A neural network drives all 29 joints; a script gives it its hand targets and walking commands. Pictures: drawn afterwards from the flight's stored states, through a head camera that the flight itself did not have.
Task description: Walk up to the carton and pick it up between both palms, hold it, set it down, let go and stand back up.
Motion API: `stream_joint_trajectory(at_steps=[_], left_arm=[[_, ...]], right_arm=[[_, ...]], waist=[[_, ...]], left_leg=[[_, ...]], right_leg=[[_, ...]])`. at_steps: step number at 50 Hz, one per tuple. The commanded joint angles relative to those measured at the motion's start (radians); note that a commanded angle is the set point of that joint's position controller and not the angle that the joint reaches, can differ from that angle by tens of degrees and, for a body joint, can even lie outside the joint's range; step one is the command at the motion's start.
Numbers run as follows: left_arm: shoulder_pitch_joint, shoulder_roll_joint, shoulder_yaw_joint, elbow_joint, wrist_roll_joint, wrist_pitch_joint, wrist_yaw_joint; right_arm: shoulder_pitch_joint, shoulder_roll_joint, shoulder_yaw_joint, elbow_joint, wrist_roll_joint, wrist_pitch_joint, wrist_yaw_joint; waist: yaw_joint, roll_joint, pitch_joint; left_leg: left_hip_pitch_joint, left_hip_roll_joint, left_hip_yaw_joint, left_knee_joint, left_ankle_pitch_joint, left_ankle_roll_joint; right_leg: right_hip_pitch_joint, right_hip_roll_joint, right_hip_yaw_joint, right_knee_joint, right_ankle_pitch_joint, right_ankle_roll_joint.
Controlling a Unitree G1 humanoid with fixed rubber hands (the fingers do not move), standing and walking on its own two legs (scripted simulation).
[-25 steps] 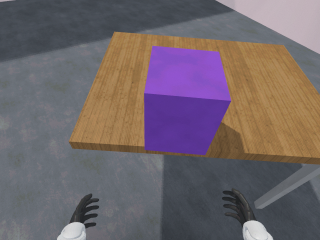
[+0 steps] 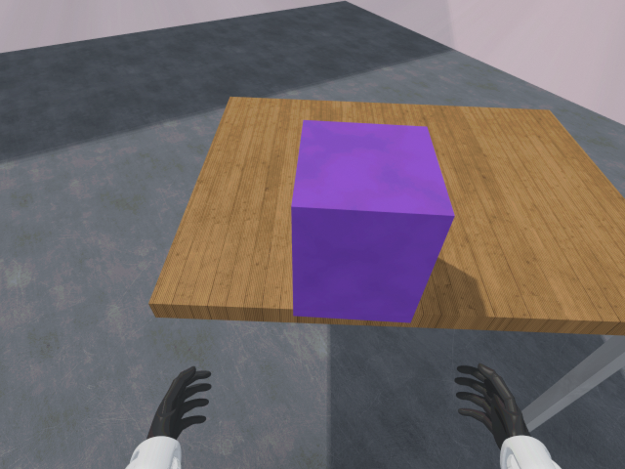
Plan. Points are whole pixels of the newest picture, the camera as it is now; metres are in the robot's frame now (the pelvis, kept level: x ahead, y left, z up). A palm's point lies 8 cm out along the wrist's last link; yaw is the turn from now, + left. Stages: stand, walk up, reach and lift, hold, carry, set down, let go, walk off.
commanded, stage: reach and lift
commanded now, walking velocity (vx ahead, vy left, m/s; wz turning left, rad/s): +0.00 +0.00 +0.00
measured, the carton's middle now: (358, 224) +0.47 -0.04 +0.04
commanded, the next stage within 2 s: none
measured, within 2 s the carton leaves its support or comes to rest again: neither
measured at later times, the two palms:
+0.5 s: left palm (184, 365) +0.23 +0.19 +0.01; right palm (508, 370) +0.25 -0.22 +0.01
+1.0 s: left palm (195, 291) +0.31 +0.18 +0.07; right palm (505, 303) +0.31 -0.22 +0.07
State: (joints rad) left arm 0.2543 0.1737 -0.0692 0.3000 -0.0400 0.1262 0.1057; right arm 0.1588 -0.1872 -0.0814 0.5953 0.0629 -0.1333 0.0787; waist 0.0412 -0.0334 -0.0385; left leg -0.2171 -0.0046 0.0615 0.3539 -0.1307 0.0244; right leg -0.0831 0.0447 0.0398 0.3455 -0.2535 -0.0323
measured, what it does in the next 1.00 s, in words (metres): stands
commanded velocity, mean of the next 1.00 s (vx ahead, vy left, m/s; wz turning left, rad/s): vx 0.00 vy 0.00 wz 0.00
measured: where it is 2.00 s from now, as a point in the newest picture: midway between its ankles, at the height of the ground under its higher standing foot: outside the picture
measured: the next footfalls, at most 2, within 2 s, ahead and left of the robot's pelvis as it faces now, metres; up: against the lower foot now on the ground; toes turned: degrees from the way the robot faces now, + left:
none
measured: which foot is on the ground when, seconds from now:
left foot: down 0.00-1.00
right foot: down 0.00-1.00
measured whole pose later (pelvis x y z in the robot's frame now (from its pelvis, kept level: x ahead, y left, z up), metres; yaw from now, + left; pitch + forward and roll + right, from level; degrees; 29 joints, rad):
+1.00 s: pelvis +0.01 -0.02 +0.01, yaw -1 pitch -2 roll +1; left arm -0.12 0.17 0.07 0.21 -0.11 0.21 0.05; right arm -0.16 -0.26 0.08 0.37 0.31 0.05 -0.10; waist 0.01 -0.04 -0.02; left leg -0.11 0.01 0.06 0.24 -0.09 -0.01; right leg 0.02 0.06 0.04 0.22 -0.20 -0.06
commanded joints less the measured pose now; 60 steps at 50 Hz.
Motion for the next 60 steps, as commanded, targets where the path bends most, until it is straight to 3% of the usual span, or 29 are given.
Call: stream_joint_trajectory(at_steps=[1,9,22,32,38,46,54,60], left_arm=[[-0.083,0.047,0.013,-0.129,-0.008,-0.059,0.009],[-0.063,0.051,0.045,-0.179,-0.012,-0.111,-0.011],[-0.201,0.073,0.056,-0.191,-0.078,-0.174,-0.031],[-0.329,0.054,0.099,-0.117,-0.083,-0.211,-0.045],[-0.441,0.061,0.116,-0.149,-0.085,-0.147,-0.040],[-0.537,0.060,0.157,-0.210,-0.068,0.026,-0.056],[-0.661,0.070,0.186,-0.273,-0.062,0.171,-0.055],[-0.809,0.090,0.187,-0.222,-0.089,0.210,-0.036]], right_arm=[[-0.098,-0.107,-0.008,-0.139,0.029,-0.033,-0.003],[-0.049,-0.122,0.040,-0.219,0.103,-0.052,-0.046],[-0.129,-0.102,0.066,-0.354,0.142,-0.014,-0.102],[-0.255,-0.105,0.105,-0.339,0.179,-0.012,-0.132],[-0.366,-0.132,0.110,-0.346,0.204,0.033,-0.147],[-0.485,-0.172,0.119,-0.339,0.248,0.139,-0.173],[-0.636,-0.193,0.095,-0.352,0.256,0.243,-0.181],[-0.801,-0.208,0.077,-0.296,0.245,0.291,-0.171]], waist=[[0.017,0.037,-0.042],[0.011,0.029,-0.073],[-0.012,0.003,-0.054],[-0.015,-0.009,-0.070],[-0.019,0.002,-0.121],[-0.029,0.006,-0.155],[-0.029,0.033,-0.151],[-0.030,0.024,-0.164]], left_leg=[[0.282,0.037,-0.036,-0.017,0.095,-0.083],[0.324,0.023,-0.028,-0.011,0.235,-0.074],[0.303,0.027,-0.025,-0.048,0.156,-0.047],[0.290,0.024,-0.033,-0.070,0.151,-0.035],[0.324,0.023,-0.032,-0.070,0.182,-0.035],[0.398,0.022,-0.040,-0.066,0.267,-0.037],[0.433,0.027,-0.035,-0.081,0.202,-0.044],[0.404,0.037,-0.031,-0.079,0.095,-0.033]], right_leg=[[-0.272,-0.024,-0.016,-0.113,0.077,0.016],[-0.198,-0.030,0.003,-0.127,0.261,0.038],[-0.164,-0.056,0.015,-0.147,0.266,0.058],[-0.095,-0.063,0.028,-0.139,0.355,0.075],[-0.088,-0.055,0.019,-0.135,0.412,0.081],[-0.084,-0.038,0.007,-0.143,0.486,0.079],[-0.135,-0.028,-0.009,-0.162,0.365,0.069],[-0.195,-0.029,-0.019,-0.150,0.243,0.067]])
